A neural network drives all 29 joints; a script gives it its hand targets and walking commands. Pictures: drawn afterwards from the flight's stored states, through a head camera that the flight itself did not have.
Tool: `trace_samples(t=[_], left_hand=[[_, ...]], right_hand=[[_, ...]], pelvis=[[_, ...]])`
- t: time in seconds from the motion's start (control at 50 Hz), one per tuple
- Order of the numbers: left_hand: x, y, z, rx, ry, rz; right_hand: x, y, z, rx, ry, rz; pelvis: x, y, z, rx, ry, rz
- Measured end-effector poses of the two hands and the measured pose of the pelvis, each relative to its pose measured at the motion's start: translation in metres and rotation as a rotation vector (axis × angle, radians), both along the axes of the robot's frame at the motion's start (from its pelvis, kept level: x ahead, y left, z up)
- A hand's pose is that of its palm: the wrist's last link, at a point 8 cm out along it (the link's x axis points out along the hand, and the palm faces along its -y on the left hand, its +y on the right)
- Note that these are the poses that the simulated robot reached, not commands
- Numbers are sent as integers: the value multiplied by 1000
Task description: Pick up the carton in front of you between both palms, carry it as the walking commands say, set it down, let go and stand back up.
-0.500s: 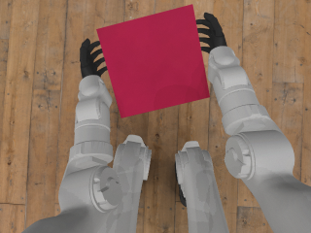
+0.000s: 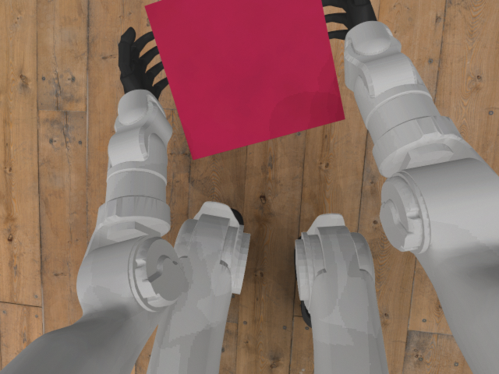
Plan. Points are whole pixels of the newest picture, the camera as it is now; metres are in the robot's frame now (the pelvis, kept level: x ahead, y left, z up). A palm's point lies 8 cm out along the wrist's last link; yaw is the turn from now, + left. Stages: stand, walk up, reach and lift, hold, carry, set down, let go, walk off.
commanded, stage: set down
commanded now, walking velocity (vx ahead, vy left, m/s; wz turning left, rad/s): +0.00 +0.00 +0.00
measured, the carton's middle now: (252, 76) +0.52 +0.04 -0.25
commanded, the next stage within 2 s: none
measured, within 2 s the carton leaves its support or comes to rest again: rests again in 0.48 s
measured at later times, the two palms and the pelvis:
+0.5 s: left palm (142, 87) +0.49 +0.19 -0.15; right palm (358, 32) +0.55 -0.11 -0.16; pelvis +0.00 +0.00 -0.01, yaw +0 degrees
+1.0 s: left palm (147, 92) +0.48 +0.19 -0.17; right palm (360, 42) +0.55 -0.12 -0.19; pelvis +0.00 +0.00 -0.02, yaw +1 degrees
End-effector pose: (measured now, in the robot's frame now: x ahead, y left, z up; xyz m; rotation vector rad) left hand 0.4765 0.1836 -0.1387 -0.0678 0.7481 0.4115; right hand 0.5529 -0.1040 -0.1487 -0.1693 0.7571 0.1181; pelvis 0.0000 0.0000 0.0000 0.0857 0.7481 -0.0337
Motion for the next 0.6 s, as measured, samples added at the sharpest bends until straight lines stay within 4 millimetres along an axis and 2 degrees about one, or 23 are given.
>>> trace_samples(t=[0.2, 0.6], left_hand=[[-1, 6, -4, -6, -1, -27], [12, 6, -13, -6, 11, -93]], right_hand=[[-1, 2, -1, 15, -6, 8], [2, -3, -12, 55, -12, 24]], pelvis=[[-3, 2, -5, -4, -25, -3], [-2, 3, -10, 3, -38, -2]])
